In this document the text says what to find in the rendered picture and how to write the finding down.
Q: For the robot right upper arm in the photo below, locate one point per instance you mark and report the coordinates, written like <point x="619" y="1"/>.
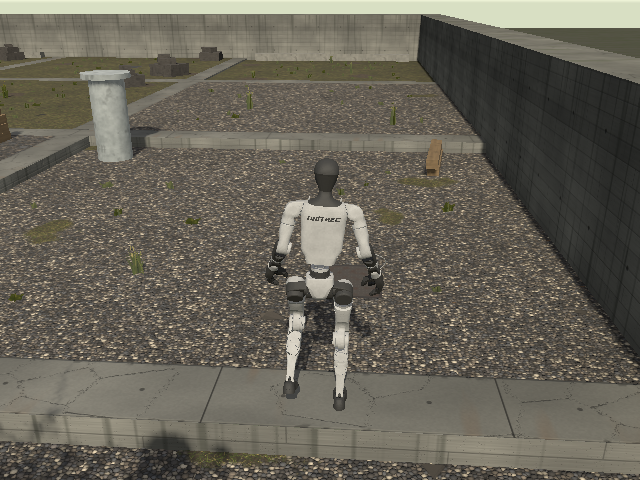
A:
<point x="355" y="213"/>

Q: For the left robot forearm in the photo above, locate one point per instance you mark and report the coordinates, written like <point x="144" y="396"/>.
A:
<point x="276" y="259"/>

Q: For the right robot forearm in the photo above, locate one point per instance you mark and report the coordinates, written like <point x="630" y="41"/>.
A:
<point x="372" y="265"/>

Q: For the robot left upper arm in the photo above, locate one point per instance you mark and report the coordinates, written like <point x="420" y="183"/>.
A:
<point x="292" y="210"/>

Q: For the right robot hand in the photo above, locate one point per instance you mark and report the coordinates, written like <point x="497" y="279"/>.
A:
<point x="379" y="284"/>

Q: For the left robot hand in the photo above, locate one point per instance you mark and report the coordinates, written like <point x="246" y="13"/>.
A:
<point x="269" y="275"/>

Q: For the left robot shin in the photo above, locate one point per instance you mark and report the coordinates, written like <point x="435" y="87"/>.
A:
<point x="292" y="349"/>

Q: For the robot torso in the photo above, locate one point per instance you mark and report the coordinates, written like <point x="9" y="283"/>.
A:
<point x="322" y="236"/>

